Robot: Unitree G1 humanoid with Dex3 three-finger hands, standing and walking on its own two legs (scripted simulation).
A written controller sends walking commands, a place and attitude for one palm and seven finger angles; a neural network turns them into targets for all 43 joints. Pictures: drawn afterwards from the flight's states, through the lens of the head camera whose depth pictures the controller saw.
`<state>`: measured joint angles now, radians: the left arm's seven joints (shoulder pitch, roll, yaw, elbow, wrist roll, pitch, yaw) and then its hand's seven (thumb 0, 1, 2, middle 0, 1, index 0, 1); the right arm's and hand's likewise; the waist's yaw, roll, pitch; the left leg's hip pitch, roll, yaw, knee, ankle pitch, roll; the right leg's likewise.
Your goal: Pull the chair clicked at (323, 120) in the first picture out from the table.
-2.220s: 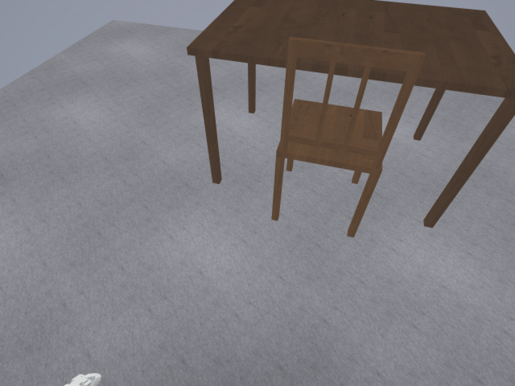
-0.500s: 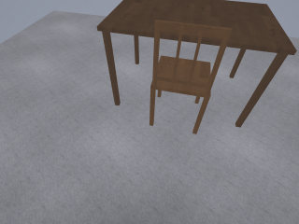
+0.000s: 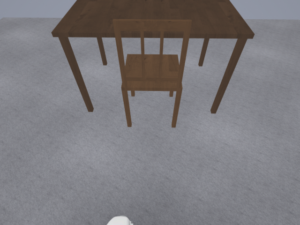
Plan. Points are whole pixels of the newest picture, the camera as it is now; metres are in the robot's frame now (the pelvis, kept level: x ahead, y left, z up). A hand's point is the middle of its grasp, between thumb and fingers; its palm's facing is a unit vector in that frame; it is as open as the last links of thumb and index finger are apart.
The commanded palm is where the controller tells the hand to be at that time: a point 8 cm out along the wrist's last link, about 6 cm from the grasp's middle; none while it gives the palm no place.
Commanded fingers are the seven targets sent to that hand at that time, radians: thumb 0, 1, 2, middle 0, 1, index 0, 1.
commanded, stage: walk to a spot facing it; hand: left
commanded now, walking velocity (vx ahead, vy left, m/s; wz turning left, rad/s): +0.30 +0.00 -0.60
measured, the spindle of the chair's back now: (142, 56) +0.97 +0.15 -0.10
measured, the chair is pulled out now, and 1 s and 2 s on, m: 0.00 0.00 0.00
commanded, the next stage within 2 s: turn to face it in 1.60 s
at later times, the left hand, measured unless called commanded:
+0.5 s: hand (105, 172) +0.31 +0.20 -0.17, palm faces -0.34 -0.92 -0.22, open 7.4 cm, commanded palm none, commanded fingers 0.00 0.90 0.90 -0.20 -0.30 -0.20 -0.30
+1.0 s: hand (130, 155) +0.39 +0.13 -0.19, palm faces -0.56 -0.81 -0.18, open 7.4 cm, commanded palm none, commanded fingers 0.00 0.90 0.90 -0.20 -0.30 -0.20 -0.30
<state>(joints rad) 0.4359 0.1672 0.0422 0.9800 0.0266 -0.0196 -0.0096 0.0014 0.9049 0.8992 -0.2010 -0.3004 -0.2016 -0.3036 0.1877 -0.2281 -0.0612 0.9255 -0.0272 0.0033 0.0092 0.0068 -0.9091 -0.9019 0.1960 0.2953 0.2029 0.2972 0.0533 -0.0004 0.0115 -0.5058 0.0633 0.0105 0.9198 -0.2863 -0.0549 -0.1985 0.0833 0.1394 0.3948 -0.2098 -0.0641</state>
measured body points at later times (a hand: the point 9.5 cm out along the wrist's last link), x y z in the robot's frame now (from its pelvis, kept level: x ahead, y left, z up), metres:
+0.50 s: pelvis +0.12 +0.04 -0.01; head +0.16 +0.05 +0.44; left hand +0.33 +0.25 -0.15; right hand +0.02 -0.19 -0.15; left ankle +0.08 +0.16 -0.75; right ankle +0.18 -0.11 -0.69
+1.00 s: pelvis +0.19 +0.04 -0.02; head +0.23 +0.04 +0.43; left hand +0.42 +0.17 -0.17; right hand +0.12 -0.21 -0.14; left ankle +0.28 +0.12 -0.75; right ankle +0.19 -0.10 -0.74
